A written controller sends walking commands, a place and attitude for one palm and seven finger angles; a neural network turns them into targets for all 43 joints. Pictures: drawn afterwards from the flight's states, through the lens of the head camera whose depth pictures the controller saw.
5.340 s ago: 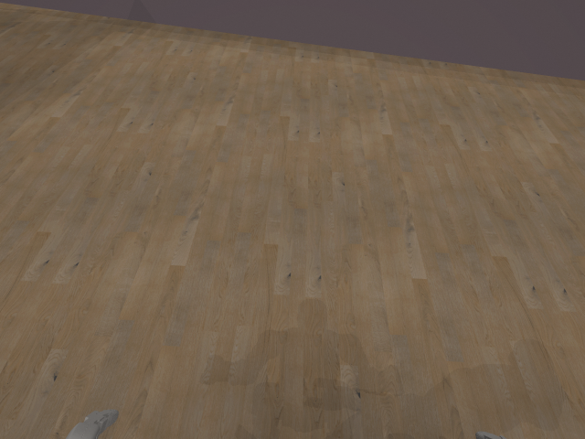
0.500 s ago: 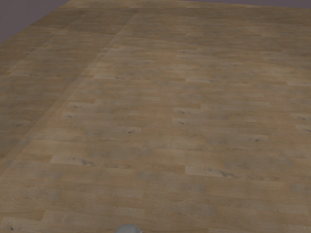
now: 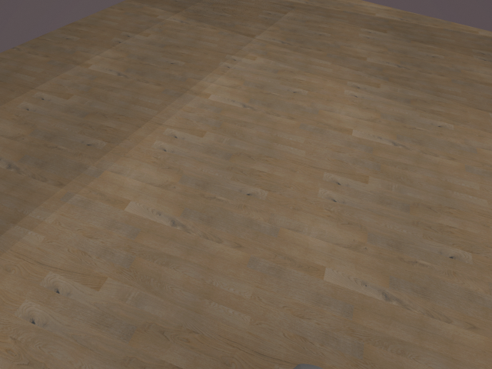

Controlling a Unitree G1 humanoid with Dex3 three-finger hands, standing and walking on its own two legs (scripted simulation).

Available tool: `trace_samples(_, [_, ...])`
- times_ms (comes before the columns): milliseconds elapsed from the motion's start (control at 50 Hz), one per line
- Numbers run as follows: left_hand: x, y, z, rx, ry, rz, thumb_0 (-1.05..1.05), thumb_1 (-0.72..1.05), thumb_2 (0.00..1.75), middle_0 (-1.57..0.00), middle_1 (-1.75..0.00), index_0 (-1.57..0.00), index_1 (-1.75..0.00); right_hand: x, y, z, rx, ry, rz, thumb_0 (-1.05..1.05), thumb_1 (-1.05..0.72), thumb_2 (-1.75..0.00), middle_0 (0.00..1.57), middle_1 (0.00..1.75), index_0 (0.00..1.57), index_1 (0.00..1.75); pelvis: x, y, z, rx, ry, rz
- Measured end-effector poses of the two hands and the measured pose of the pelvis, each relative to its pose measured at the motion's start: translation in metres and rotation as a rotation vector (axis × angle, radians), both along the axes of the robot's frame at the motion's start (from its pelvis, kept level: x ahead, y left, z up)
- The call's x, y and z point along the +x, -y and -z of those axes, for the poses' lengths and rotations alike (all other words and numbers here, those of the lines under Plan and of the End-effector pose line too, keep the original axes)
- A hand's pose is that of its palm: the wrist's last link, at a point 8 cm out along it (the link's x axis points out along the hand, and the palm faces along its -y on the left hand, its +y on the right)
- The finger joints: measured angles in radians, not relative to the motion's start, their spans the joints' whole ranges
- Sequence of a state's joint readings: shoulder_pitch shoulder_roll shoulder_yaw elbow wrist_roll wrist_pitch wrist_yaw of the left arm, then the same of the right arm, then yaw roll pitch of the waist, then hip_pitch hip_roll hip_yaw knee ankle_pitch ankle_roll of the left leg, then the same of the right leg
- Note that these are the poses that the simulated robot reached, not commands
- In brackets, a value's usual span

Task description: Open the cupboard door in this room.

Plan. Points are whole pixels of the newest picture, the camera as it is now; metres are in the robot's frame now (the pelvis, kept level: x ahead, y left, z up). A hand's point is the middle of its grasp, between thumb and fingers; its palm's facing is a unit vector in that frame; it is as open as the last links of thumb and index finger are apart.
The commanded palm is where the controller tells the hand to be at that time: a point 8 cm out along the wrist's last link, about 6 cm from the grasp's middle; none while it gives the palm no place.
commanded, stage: turn or walk to find it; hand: left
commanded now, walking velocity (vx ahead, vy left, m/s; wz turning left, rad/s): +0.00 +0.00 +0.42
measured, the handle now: out of the picture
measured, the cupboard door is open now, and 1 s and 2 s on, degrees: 0 0 0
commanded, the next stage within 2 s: none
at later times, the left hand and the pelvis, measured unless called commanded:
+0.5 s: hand out of the picture -0.02 +0.17 -0.16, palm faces +0.26 -0.93 -0.25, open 7.4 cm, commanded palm none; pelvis -0.04 -0.03 +0.00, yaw +14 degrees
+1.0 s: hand out of the picture -0.07 +0.22 -0.16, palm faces +0.43 -0.86 -0.27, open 7.4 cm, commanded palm none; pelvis -0.08 -0.01 +0.00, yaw +25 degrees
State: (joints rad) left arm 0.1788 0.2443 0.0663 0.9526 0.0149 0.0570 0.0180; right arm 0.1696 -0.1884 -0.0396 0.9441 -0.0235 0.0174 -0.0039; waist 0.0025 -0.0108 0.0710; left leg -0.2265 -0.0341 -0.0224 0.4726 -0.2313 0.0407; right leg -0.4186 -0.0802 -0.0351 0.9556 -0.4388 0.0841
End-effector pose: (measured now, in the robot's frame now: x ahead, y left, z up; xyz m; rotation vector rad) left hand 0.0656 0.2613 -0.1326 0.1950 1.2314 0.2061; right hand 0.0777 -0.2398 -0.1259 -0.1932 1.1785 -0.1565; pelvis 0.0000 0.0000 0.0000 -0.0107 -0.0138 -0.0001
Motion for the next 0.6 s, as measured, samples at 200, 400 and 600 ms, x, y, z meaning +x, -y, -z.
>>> trace_samples(200, [-0.003,0.040,-0.015,0.045,0.119,-0.014,0.01,0.91,0.90,-0.20,-0.30,-0.20,-0.29,-0.031,0.033,0.033,0.058,-0.081,-0.012,0.00,-0.91,-0.89,0.20,0.30,0.21,0.30,-0.019,0.031,0.010,0.024,0.005,-0.087])
trace_samples(400, [-0.072,0.057,-0.017,0.022,0.057,-0.150,0.01,0.91,0.90,-0.20,-0.30,-0.20,-0.30,-0.044,0.053,0.023,0.027,-0.174,-0.098,0.00,-0.91,-0.90,0.20,0.30,0.20,0.30,-0.031,0.041,0.000,0.038,0.009,-0.204])
trace_samples(600, [-0.156,0.030,0.019,-0.043,-0.046,-0.305,0.01,0.91,0.90,-0.21,-0.30,-0.20,-0.30,-0.010,0.008,0.014,-0.046,-0.124,-0.258,0.00,-0.91,-0.90,0.19,0.30,0.20,0.30,-0.051,0.011,0.013,0.005,-0.006,-0.305])
